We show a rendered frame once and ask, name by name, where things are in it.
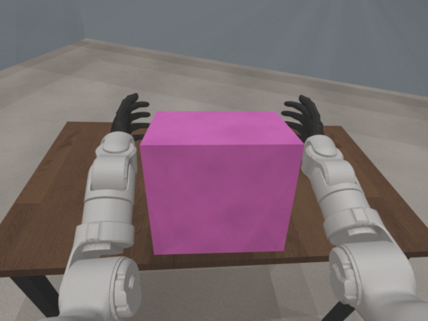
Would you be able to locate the left robot hand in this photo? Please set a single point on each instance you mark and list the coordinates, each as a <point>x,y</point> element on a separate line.
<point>124,117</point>

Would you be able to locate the robot right forearm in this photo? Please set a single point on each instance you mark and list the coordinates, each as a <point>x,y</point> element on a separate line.
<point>347,214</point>

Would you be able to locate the carton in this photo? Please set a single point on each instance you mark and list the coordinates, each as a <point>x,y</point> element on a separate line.
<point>219,181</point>

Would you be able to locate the table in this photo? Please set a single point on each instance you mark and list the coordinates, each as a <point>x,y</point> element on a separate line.
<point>37,234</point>

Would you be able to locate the right robot upper arm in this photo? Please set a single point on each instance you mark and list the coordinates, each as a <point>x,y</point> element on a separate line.
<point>375,278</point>

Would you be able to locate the right robot hand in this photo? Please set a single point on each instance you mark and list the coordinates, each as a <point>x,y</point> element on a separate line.
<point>309,119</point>

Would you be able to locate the robot left forearm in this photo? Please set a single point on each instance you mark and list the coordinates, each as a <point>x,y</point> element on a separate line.
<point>106,227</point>

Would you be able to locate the left robot upper arm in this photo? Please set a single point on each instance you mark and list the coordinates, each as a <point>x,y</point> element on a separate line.
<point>100,289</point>

